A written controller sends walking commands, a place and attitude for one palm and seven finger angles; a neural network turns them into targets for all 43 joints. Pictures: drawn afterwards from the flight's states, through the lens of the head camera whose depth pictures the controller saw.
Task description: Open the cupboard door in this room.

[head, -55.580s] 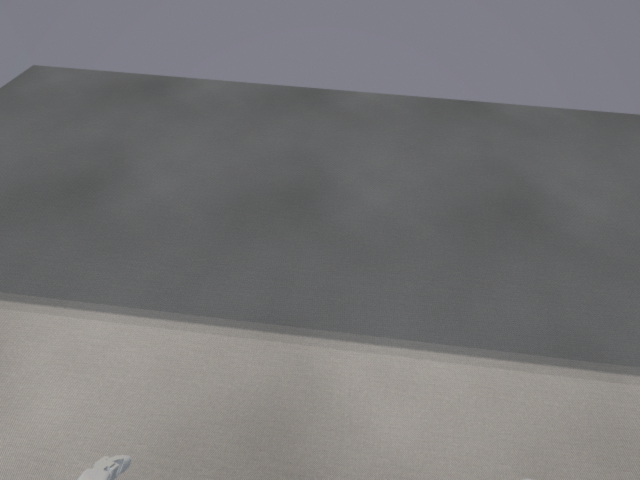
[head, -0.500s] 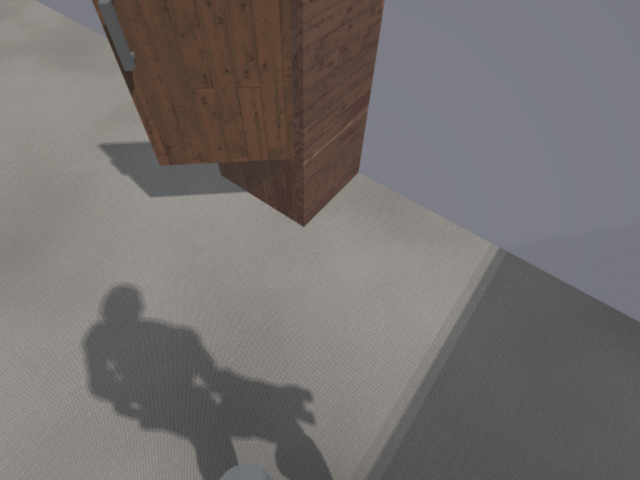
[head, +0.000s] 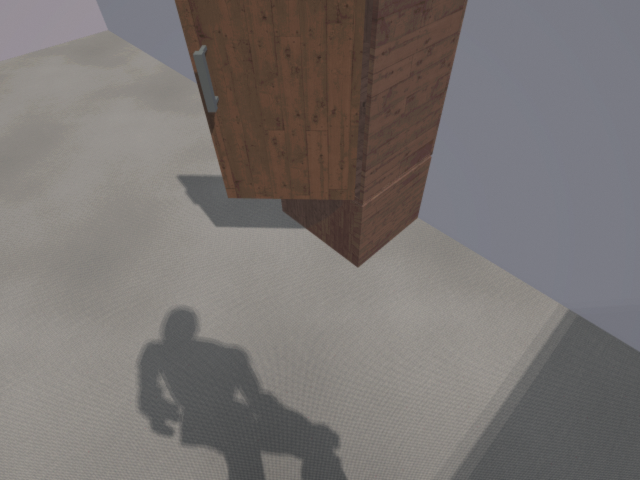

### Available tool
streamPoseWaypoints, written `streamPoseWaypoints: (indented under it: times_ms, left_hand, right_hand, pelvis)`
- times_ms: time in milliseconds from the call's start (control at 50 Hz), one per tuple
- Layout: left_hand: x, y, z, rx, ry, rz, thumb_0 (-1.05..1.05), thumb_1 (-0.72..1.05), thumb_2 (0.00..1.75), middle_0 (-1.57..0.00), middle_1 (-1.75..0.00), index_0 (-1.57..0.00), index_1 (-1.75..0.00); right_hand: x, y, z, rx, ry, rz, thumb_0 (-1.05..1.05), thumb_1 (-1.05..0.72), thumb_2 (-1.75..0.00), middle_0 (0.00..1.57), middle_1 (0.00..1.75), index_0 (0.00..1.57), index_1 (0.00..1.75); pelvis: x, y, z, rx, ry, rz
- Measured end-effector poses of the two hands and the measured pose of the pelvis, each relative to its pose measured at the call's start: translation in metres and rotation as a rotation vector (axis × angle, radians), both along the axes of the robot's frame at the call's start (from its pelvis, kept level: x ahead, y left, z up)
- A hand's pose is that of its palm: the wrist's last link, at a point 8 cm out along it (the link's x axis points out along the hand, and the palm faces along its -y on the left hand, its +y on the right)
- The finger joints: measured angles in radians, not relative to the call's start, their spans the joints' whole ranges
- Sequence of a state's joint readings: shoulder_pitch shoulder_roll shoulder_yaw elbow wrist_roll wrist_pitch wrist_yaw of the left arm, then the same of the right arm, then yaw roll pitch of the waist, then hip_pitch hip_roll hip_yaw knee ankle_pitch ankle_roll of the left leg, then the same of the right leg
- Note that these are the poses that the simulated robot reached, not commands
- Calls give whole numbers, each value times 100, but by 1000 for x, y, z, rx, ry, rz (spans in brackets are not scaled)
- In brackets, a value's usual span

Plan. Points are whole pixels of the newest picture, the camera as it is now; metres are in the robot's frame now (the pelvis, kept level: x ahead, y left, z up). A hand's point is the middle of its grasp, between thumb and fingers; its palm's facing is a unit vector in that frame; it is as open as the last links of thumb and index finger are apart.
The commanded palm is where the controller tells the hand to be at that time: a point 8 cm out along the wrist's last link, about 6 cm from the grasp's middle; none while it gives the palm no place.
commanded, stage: take the last steps up to it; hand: left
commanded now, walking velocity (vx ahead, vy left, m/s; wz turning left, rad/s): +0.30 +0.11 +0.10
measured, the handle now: (208, 79) +0.98 +0.35 +0.03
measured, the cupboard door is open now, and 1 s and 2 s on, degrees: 43 43 43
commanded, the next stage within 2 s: come to a stop and stand still in 1.06 s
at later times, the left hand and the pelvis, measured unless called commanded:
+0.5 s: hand (145, 468) +0.16 +0.28 -0.17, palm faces +0.06 -0.98 -0.18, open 7.4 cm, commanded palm none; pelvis +0.15 +0.09 +0.01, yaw +1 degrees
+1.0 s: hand (193, 348) +0.35 +0.26 -0.16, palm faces +0.06 -0.98 -0.20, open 7.1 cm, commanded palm none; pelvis +0.32 +0.07 +0.01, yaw +1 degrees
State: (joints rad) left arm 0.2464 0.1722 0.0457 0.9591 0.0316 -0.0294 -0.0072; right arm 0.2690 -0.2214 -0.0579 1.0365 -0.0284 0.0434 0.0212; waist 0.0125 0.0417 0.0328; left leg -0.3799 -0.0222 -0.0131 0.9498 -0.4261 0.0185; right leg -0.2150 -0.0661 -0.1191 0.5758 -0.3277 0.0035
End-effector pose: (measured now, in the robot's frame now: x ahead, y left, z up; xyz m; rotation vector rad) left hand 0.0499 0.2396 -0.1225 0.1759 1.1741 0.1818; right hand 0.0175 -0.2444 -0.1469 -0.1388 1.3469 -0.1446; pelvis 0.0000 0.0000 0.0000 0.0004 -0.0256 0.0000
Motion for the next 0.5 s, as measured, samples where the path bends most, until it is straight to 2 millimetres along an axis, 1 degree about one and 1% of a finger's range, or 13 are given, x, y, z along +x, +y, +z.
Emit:
streamPoseWaypoints:
  times_ms: [80,160,240,280,320,360,400,440,500]
  left_hand:
    - [-22,-5,1,-31,106,34,0,91,89,-20,-30,-20,-30]
    - [-37,-5,-2,-75,209,71,0,91,89,-20,-30,-20,-30]
    - [-44,8,-12,-113,286,131,0,91,89,-20,-30,-20,-30]
    - [-44,21,-22,-128,325,159,0,91,89,-20,-30,-20,-30]
    - [-38,36,-33,-135,366,168,0,91,89,-20,-30,-20,-30]
    - [-21,51,-35,-123,384,150,1,91,89,-20,-30,-20,-30]
    - [8,65,-32,-104,357,123,1,91,89,-20,-30,-20,-30]
    - [45,78,-26,-86,299,91,1,91,89,-20,-30,-19,-30]
    - [108,91,-16,-61,186,49,1,91,89,-20,-30,-19,-30]
  right_hand:
    - [24,0,14,-5,-1,-3,1,-91,-90,20,30,20,30]
    - [59,12,24,-15,-15,23,1,-91,-90,20,30,20,30]
    - [107,38,23,-25,-26,92,1,-91,-90,20,30,19,30]
    - [135,56,18,-33,-53,125,1,-91,-90,20,30,19,30]
    - [158,73,12,-44,-94,134,1,-91,-90,20,30,19,30]
    - [172,89,14,-43,-124,124,1,-91,-90,20,30,20,30]
    - [178,101,18,-35,-137,99,0,-91,-90,20,30,20,30]
    - [181,104,23,-49,-144,61,0,-93,-90,20,30,20,30]
    - [178,108,25,-44,-112,36,0,-94,-90,20,30,20,30]
  pelvis:
    - [20,6,11,8,16,10]
    - [44,18,15,14,33,37]
    - [71,40,9,5,42,64]
    - [88,56,0,-5,43,71]
    - [101,69,-9,-4,42,73]
    - [112,77,-8,3,35,58]
    - [123,82,-3,4,32,42]
    - [135,88,3,8,30,29]
    - [152,93,9,14,27,15]
